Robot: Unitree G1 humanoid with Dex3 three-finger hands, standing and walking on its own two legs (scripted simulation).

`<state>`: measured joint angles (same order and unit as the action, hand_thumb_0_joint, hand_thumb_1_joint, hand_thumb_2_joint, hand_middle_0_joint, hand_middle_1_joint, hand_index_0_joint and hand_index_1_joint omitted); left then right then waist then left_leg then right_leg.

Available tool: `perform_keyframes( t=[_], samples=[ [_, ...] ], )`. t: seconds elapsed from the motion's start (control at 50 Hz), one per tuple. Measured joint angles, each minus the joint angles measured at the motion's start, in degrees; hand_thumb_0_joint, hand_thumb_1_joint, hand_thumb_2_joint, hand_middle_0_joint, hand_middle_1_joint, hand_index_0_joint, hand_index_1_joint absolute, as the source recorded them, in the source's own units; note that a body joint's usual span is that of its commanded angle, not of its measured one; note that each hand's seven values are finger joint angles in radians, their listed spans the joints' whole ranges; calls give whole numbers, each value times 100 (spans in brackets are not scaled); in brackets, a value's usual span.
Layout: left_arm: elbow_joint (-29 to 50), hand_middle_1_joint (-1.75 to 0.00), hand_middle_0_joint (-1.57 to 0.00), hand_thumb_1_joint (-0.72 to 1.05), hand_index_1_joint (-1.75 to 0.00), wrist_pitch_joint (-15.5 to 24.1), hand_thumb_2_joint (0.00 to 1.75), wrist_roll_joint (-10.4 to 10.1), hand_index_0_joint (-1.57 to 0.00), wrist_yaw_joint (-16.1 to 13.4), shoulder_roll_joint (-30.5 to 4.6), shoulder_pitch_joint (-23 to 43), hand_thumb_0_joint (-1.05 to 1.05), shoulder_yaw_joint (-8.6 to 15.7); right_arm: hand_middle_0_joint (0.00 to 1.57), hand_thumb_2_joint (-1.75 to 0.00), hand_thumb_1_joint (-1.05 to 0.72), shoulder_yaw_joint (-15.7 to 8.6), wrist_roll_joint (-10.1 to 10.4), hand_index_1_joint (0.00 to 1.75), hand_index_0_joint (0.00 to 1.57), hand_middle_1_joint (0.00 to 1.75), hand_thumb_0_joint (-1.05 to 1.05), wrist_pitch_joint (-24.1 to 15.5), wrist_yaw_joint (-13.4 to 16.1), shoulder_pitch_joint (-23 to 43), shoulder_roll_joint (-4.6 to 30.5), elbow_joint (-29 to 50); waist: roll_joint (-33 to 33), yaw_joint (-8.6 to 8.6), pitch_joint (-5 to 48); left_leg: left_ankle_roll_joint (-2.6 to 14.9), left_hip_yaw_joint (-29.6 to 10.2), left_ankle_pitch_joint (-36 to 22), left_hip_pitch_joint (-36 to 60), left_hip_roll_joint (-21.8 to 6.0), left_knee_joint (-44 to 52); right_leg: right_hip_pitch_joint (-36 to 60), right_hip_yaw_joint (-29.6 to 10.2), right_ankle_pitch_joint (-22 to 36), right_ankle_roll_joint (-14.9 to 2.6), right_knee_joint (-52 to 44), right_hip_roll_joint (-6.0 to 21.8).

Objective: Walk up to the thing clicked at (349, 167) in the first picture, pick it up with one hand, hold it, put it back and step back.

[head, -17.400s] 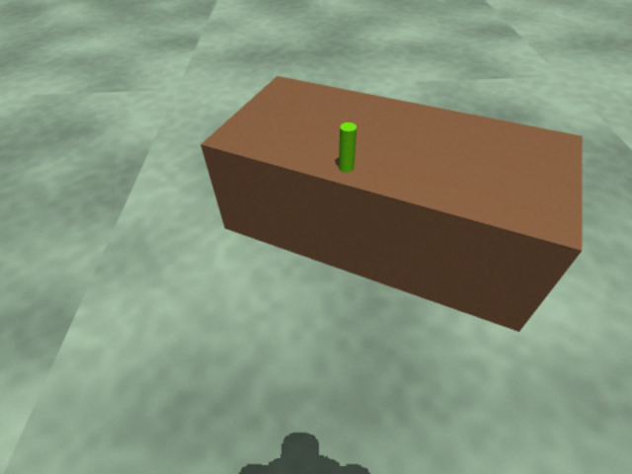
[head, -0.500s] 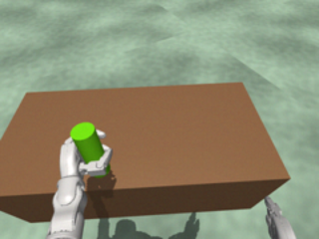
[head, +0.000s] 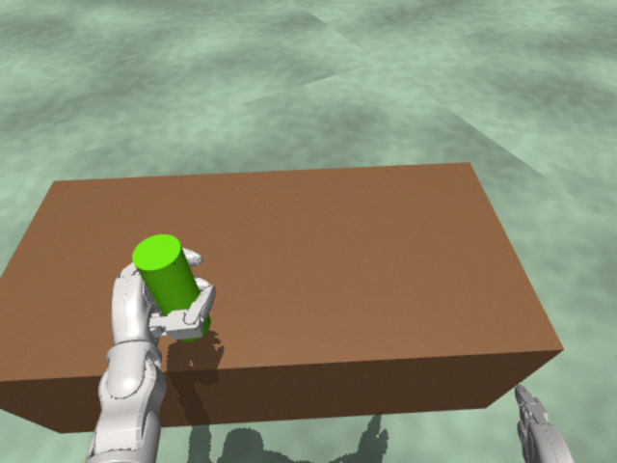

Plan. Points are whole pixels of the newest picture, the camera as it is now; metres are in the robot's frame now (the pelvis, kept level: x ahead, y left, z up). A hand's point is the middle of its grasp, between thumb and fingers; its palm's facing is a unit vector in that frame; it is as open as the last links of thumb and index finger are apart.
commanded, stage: hold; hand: left
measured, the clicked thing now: (176, 292) +0.32 +0.18 +0.07
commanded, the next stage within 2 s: crouch in 0.08 s
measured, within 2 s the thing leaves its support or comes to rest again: neither
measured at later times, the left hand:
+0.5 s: hand (189, 299) +0.35 +0.18 +0.00, palm faces +0.20 -0.98 +0.00, open 7.2 cm
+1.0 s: hand (199, 287) +0.42 +0.20 -0.07, palm faces +0.21 -0.98 -0.01, open 7.2 cm
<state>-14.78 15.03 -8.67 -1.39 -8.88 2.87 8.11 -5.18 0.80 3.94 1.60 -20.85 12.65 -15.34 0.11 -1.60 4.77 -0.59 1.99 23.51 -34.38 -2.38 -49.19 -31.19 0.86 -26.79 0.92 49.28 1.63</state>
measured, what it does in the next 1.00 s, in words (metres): lowers itself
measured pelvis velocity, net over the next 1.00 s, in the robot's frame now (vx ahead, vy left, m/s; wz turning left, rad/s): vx -0.02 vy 0.01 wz -0.01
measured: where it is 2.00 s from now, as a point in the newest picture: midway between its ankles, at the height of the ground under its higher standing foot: outside the picture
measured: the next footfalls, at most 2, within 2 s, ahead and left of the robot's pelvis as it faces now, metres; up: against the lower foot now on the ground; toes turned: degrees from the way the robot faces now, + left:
none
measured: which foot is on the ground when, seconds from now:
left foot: down 0.00-1.00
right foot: down 0.00-1.00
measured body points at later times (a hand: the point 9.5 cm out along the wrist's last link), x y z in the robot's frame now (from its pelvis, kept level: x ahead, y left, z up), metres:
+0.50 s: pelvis -0.02 +0.00 -0.02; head +0.06 +0.01 +0.43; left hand +0.34 +0.24 +0.00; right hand +0.15 -0.26 -0.06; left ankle +0.01 +0.13 -0.70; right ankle -0.02 -0.13 -0.70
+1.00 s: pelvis -0.02 +0.01 -0.06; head +0.11 +0.05 +0.36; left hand +0.40 +0.25 -0.07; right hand +0.14 -0.26 -0.07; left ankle +0.01 +0.13 -0.70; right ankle -0.02 -0.13 -0.70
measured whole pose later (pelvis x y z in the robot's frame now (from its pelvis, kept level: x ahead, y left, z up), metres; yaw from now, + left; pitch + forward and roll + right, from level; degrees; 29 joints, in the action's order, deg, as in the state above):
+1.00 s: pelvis -0.02 +0.01 -0.06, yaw -1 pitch +23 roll -3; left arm -54.9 34.2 -4.4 -0.7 -18.7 29.8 21.7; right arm -3.5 -3.5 2.4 -4.1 -22.1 13.9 -0.3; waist 1.5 -10.2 7.8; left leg -0.2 -0.5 29.5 -63.9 -3.8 -70.2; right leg -59.0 2.2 -32.1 1.0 68.1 0.4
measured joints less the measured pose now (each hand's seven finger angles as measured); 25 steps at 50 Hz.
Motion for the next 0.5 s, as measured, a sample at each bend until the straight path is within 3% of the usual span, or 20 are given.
perform_keyframes(
  t=[0.3,0.4,0.5],
  samples=[
    [-355,-116,-93,-7,-112,141,119,-56,-87,68,12,54,1,139,5,-5,55,-21,-17,5,5,5,-1,-53,-21,46,15,16,28,-18,-64,-6,-19,-40,-146,3,-49,-150,14,18,-11,75,1],
    [-1068,-116,-93,-7,-112,491,119,-6,-87,55,-68,567,1,329,5,-5,55,113,-67,5,5,5,-1,-122,-39,168,-42,157,107,-109,-73,-13,-55,-20,-480,5,-260,-481,40,-31,-24,313,7],
    [-1992,-115,-93,-7,-111,795,119,66,-87,131,-348,1226,1,617,5,-5,55,164,-136,5,5,5,-1,-178,-139,188,-24,482,200,-305,-93,-15,-83,29,-961,-14,-569,-955,51,-86,-35,623,-8]
  ],
)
